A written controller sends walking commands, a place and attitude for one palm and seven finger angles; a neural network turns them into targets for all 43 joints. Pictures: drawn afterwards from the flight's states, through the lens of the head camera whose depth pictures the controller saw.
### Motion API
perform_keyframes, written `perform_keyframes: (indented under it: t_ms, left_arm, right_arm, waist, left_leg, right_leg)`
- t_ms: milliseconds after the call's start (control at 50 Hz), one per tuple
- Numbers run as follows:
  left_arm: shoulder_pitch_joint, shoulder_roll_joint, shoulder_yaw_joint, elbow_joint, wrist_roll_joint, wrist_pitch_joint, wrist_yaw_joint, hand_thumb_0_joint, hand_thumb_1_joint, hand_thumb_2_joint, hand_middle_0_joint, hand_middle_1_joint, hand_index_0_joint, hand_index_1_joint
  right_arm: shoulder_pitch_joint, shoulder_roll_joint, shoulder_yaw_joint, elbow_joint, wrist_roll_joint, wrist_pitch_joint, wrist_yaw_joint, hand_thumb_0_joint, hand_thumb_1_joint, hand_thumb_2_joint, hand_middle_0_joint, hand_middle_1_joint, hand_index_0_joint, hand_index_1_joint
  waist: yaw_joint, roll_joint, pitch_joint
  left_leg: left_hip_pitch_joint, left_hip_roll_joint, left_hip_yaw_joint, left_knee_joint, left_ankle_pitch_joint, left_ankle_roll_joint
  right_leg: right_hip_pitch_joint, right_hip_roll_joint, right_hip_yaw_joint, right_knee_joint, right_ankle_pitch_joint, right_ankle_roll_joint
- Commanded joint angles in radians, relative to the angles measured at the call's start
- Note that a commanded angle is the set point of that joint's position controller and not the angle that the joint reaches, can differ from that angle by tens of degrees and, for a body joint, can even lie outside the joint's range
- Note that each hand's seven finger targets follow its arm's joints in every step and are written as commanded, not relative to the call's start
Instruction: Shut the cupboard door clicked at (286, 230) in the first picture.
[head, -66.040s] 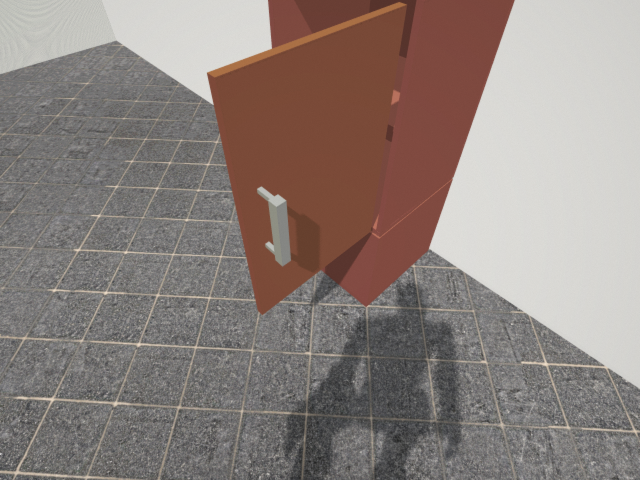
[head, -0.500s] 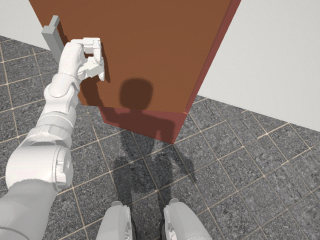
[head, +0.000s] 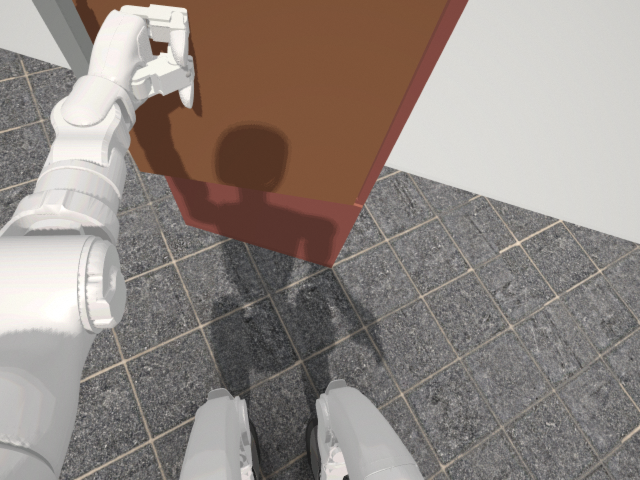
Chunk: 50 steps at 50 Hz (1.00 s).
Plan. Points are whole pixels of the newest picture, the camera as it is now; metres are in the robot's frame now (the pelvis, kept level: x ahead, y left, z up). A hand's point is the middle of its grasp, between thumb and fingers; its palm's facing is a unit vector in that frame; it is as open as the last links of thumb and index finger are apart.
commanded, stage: push the door shut along its arc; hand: left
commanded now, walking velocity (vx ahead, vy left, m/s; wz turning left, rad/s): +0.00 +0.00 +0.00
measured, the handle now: (91, 48) +0.60 +0.19 +0.08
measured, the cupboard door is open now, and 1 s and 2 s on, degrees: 9 0 0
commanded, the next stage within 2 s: pull the fist back off the door in 0.20 s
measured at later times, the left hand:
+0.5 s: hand (206, 45) +0.61 +0.06 +0.09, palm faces +0.12 -0.99 +0.01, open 2.9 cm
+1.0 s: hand (217, 93) +0.54 +0.06 +0.08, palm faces +0.08 -1.00 -0.01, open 3.1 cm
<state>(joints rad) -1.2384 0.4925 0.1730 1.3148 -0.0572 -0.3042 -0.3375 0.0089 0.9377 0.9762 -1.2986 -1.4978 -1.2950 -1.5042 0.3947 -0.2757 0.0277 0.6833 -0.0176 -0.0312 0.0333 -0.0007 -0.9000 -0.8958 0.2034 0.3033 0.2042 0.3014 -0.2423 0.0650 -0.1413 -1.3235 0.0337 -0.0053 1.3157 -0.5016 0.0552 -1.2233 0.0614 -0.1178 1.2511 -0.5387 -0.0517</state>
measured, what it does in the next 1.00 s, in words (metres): stands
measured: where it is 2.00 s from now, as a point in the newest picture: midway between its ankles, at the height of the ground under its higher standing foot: outside the picture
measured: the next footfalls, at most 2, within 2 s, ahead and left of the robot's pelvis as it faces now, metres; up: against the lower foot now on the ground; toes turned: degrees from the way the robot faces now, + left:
none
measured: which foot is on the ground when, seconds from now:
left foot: down 0.00-1.00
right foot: down 0.00-1.00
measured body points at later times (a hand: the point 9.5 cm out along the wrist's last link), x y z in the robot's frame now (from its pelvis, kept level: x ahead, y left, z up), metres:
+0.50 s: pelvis +0.00 +0.00 -0.01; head +0.18 +0.03 +0.40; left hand +0.59 +0.12 +0.09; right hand -0.05 -0.24 -0.11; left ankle +0.05 +0.09 -0.61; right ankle +0.02 -0.10 -0.61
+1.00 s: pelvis +0.03 -0.01 +0.03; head +0.17 -0.01 +0.46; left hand +0.53 +0.11 +0.08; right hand +0.01 -0.27 -0.08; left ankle +0.05 +0.09 -0.61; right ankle +0.02 -0.10 -0.61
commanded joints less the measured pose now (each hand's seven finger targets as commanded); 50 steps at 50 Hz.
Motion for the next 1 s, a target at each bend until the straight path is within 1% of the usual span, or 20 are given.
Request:
perform_keyframes:
  t_ms: [0,140,240,280,300,320,360,400,440,480,520,540,620,720,800,840,860,880,920,980]
  left_arm:
    - [-0.65,0.071,-0.005,-0.215,-0.004,-0.051,-0.015,0.0,0.9,0.9,-1.3,-1.5,-1.3,-1.5]
    - [-0.722,0.065,-0.019,-0.203,0.014,-0.016,-0.028,0.0,0.9,0.9,-1.3,-1.5,-1.3,-1.5]
    - [-0.765,0.082,-0.015,-0.184,0.027,0.02,-0.037,0.0,0.9,0.9,-1.3,-1.5,-1.3,-1.5]
    - [-0.784,0.049,-0.037,-0.178,0.032,0.037,-0.038,0.0,0.9,0.9,-1.3,-1.5,-1.3,-1.5]
    - [-0.765,0.112,0.189,-0.206,-0.049,0.045,0.167,0.0,0.9,0.9,-1.3,-1.5,-1.3,-1.5]
    - [-0.702,0.068,0.158,-0.158,-0.016,0.055,0.272,0.0,0.9,0.9,-1.3,-1.5,-1.3,-1.5]
    - [-0.673,-0.004,0.173,-0.175,0.014,0.034,0.443,0.0,0.9,0.9,-1.3,-1.5,-1.3,-1.5]
    - [-0.671,-0.016,0.169,-0.24,0.109,-0.031,0.608,0.0,0.9,0.9,-1.3,-1.5,-1.3,-1.5]
    - [-0.689,-0.009,0.121,-0.226,0.215,-0.087,0.667,0.0,0.9,0.9,-1.3,-1.5,-1.3,-1.5]
    - [-0.679,-0.06,0.052,-0.243,0.245,-0.118,0.659,0.0,0.9,0.9,-1.3,-1.5,-1.3,-1.5]
    - [-0.641,-0.03,0.074,-0.224,0.202,-0.124,0.62,0.0,0.9,0.9,-1.3,-1.5,-1.3,-1.5]
    - [-0.637,0.029,0.132,-0.221,0.179,-0.129,0.605,0.0,0.9,0.9,-1.3,-1.5,-1.3,-1.5]
    - [-0.483,0.029,0.161,-0.212,0.146,-0.16,0.581,0.0,0.9,0.9,-1.3,-1.5,-1.3,-1.5]
    - [-0.308,-0.04,0.138,-0.175,0.128,-0.193,0.571,0.0,0.9,0.9,-1.3,-1.5,-1.3,-1.5]
    - [-0.221,-0.119,0.099,-0.298,0.096,-0.242,0.55,0.0,0.9,0.9,-1.3,-1.5,-1.3,-1.5]
    - [-0.187,-0.177,0.057,-0.318,0.085,-0.253,0.54,0.0,0.9,0.9,-1.3,-1.5,-1.3,-1.5]
    - [-0.19,-0.172,0.06,-0.347,0.084,-0.262,0.542,0.0,0.9,0.9,-1.3,-1.5,-1.3,-1.5]
    - [-0.169,-0.219,0.023,-0.367,0.081,-0.266,0.54,0.0,0.9,0.9,-1.3,-1.5,-1.3,-1.5]
    - [-0.135,-0.198,0.045,-0.418,0.07,-0.28,0.546,0.0,0.9,0.9,-1.3,-1.5,-1.3,-1.5]
    - [-0.064,-0.28,-0.026,-0.495,0.069,-0.306,0.551,0.0,0.9,0.9,-1.3,-1.5,-1.3,-1.5]
  right_arm:
    - [0.214,-0.204,-0.066,-0.008,-0.002,-0.028,-0.022,0.0,-0.9,-0.9,0.2,0.3,0.2,0.3]
    - [0.224,-0.206,-0.064,0.006,-0.012,-0.047,-0.023,0.0,-0.9,-0.9,0.2,0.3,0.2,0.3]
    - [0.236,-0.206,-0.061,0.02,-0.016,-0.056,-0.029,0.0,-0.9,-0.9,0.2,0.3,0.2,0.3]
    - [0.234,-0.205,-0.061,0.027,-0.018,-0.06,-0.03,0.0,-0.9,-0.9,0.2,0.3,0.2,0.3]
    - [0.292,-0.187,-0.043,-0.019,-0.04,-0.065,-0.02,0.0,-0.9,-0.9,0.2,0.3,0.2,0.3]
    - [0.277,-0.18,-0.043,-0.022,-0.049,-0.067,-0.002,0.0,-0.9,-0.9,0.2,0.3,0.2,0.3]
    - [0.302,-0.172,-0.053,-0.026,-0.077,-0.061,0.035,0.0,-0.9,-0.9,0.2,0.3,0.2,0.3]
    - [0.308,-0.16,-0.062,-0.027,-0.107,-0.055,0.071,0.0,-0.9,-0.9,0.2,0.3,0.2,0.3]
    - [0.325,-0.166,-0.076,-0.007,-0.119,-0.037,0.097,0.0,-0.9,-0.9,0.2,0.3,0.2,0.3]
    - [0.325,-0.166,-0.09,-0.006,-0.112,-0.02,0.113,0.0,-0.9,-0.9,0.2,0.3,0.2,0.3]
    - [0.309,-0.171,-0.089,-0.014,-0.095,-0.01,0.109,0.0,-0.9,-0.9,0.2,0.3,0.2,0.3]
    - [0.316,-0.176,-0.085,-0.014,-0.093,-0.007,0.102,0.0,-0.9,-0.9,0.2,0.3,0.2,0.3]
    - [0.294,-0.157,-0.077,-0.038,-0.081,0.002,0.098,0.0,-0.9,-0.9,0.2,0.3,0.2,0.3]
    - [0.279,-0.15,-0.081,-0.047,-0.072,0.016,0.098,0.0,-0.9,-0.9,0.2,0.3,0.2,0.3]
    - [0.26,-0.138,-0.098,-0.061,-0.066,0.025,0.098,0.0,-0.9,-0.9,0.2,0.3,0.2,0.3]
    - [0.255,-0.135,-0.105,-0.057,-0.061,0.032,0.097,0.0,-0.9,-0.9,0.2,0.3,0.2,0.3]
    - [0.25,-0.138,-0.11,-0.055,-0.06,0.038,0.093,0.0,-0.9,-0.9,0.2,0.3,0.2,0.3]
    - [0.241,-0.131,-0.112,-0.058,-0.059,0.041,0.095,0.0,-0.9,-0.9,0.2,0.3,0.2,0.3]
    - [0.227,-0.132,-0.117,-0.062,-0.058,0.048,0.09,0.0,-0.9,-0.9,0.2,0.3,0.2,0.3]
    - [0.194,-0.117,-0.123,-0.072,-0.054,0.05,0.089,0.0,-0.9,-0.9,0.2,0.3,0.2,0.3]
  waist:
    - [-0.117,0.168,-0.535]
    - [-0.134,0.217,-0.582]
    - [-0.149,0.215,-0.589]
    - [-0.156,0.228,-0.593]
    - [-0.1,0.231,-0.611]
    - [-0.096,0.223,-0.61]
    - [-0.096,0.188,-0.604]
    - [-0.084,0.209,-0.638]
    - [-0.111,0.193,-0.627]
    - [-0.119,0.197,-0.632]
    - [-0.104,0.165,-0.638]
    - [-0.092,0.15,-0.651]
    - [-0.044,0.115,-0.598]
    - [-0.032,0.001,-0.486]
    - [0.01,0.042,-0.56]
    - [0.002,0.017,-0.546]
    - [0.005,0.022,-0.551]
    - [0.011,0.031,-0.55]
    - [0.031,0.018,-0.574]
    - [0.045,0.042,-0.59]
  left_leg:
    - [0.616,0.007,-0.142,-0.082,0.325,0.001]
    - [0.624,0.005,-0.148,-0.048,0.364,0.005]
    - [0.612,0.006,-0.151,-0.033,0.377,0.007]
    - [0.621,0.006,-0.153,-0.027,0.365,0.005]
    - [0.567,0.022,-0.164,-0.058,0.317,-0.01]
    - [0.546,0.025,-0.172,-0.075,0.29,-0.017]
    - [0.568,0.026,-0.179,-0.099,0.308,-0.024]
    - [0.575,0.02,-0.155,-0.091,0.332,-0.028]
    - [0.577,0.021,-0.155,-0.091,0.345,-0.03]
    - [0.616,0.016,-0.148,-0.113,0.333,-0.031]
    - [0.583,0.004,-0.128,-0.137,0.292,-0.027]
    - [0.574,0.002,-0.126,-0.145,0.307,-0.024]
    - [0.516,-0.009,-0.082,-0.174,0.309,-0.019]
    - [0.434,-0.019,-0.048,-0.197,0.288,-0.013]
    - [0.541,-0.026,-0.035,-0.206,0.401,-0.022]
    - [0.567,-0.026,-0.034,-0.208,0.422,-0.021]
    - [0.592,-0.024,-0.035,-0.21,0.441,-0.023]
    - [0.61,-0.028,-0.031,-0.214,0.447,-0.024]
    - [0.622,-0.031,-0.026,-0.217,0.462,-0.025]
    - [0.694,-0.03,-0.024,-0.223,0.515,-0.029]
  right_leg:
    - [-0.03,0.012,0.084,-0.164,0.217,0.005]
    - [-0.077,0.019,0.076,-0.132,0.227,0.001]
    - [-0.092,0.023,0.068,-0.121,0.233,0.002]
    - [-0.115,0.024,0.064,-0.119,0.225,0.002]
    - [-0.058,0.01,0.07,-0.121,0.214,0.007]
    - [-0.051,0.008,0.07,-0.119,0.2,0.013]
    - [-0.046,0.005,0.061,-0.126,0.209,0.026]
    - [-0.03,0.003,0.064,-0.13,0.223,0.032]
    - [-0.028,0.004,0.063,-0.136,0.231,0.034]
    - [0.009,0.005,0.067,-0.166,0.239,0.029]
    - [0.098,0.007,0.079,-0.193,0.239,0.026]
    - [0.138,0.009,0.082,-0.193,0.257,0.026]
    - [0.251,0.008,0.102,-0.226,0.3,0.029]
    - [0.331,0.004,0.12,-0.254,0.351,0.037]
    - [0.38,0.0,0.118,-0.243,0.481,0.034]
    - [0.379,-0.001,0.116,-0.246,0.513,0.036]
    - [0.373,-0.003,0.114,-0.247,0.526,0.038]
    - [0.378,-0.003,0.112,-0.251,0.533,0.038]
    - [0.422,-0.006,0.118,-0.252,0.566,0.038]
    - [0.418,-0.009,0.112,-0.25,0.607,0.039]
